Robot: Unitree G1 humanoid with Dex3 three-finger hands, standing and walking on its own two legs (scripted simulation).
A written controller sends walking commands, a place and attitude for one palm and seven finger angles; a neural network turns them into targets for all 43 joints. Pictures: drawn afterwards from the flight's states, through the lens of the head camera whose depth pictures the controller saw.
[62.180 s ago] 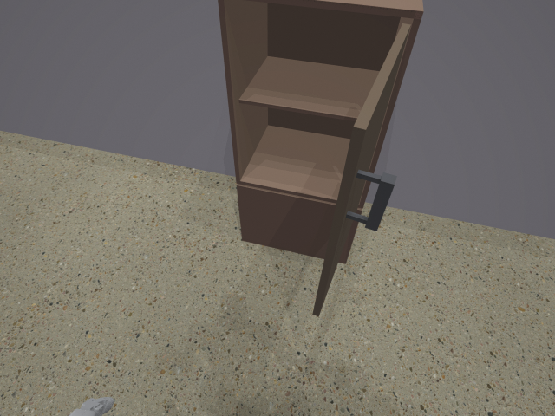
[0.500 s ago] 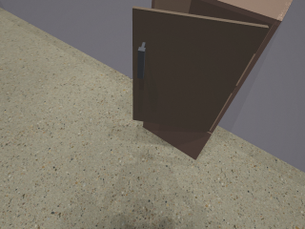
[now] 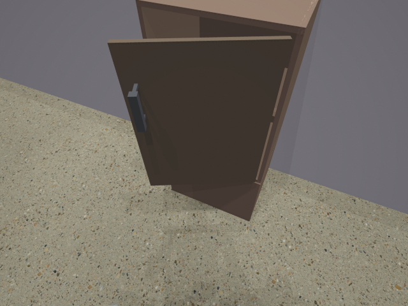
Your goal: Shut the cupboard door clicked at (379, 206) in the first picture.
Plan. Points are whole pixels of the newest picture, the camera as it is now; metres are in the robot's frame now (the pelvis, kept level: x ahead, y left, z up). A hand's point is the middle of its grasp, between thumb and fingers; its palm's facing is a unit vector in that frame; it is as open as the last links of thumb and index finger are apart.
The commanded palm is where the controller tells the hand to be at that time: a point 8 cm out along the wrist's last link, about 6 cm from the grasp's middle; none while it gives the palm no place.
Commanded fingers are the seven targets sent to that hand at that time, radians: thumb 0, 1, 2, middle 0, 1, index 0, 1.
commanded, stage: take the last steps up to it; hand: left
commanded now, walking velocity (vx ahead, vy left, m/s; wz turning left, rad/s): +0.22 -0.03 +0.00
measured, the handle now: (138, 108) +0.60 +0.18 +0.05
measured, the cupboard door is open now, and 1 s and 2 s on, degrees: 27 27 27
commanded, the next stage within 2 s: come to a stop and stand still in 0.20 s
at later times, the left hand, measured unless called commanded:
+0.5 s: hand out of the picture +0.14 +0.18 -0.18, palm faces +0.04 -0.99 -0.16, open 7.4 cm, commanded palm none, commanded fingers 0.00 0.90 0.90 -0.20 -0.30 -0.20 -0.30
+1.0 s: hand (145, 295) +0.18 +0.14 -0.15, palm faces +0.05 -0.97 -0.25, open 7.4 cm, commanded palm none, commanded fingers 0.00 0.90 0.90 -0.20 -0.30 -0.20 -0.30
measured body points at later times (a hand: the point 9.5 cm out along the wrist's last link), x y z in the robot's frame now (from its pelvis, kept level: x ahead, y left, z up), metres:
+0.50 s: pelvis +0.13 +0.01 +0.01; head +0.17 +0.03 +0.45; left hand +0.14 +0.23 -0.16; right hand +0.20 -0.22 -0.14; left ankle +0.16 +0.10 -0.73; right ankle +0.11 -0.13 -0.70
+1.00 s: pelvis +0.13 -0.05 +0.01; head +0.18 -0.06 +0.46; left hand +0.18 +0.19 -0.13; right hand +0.20 -0.30 -0.15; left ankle +0.06 +0.09 -0.67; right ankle +0.15 -0.16 -0.73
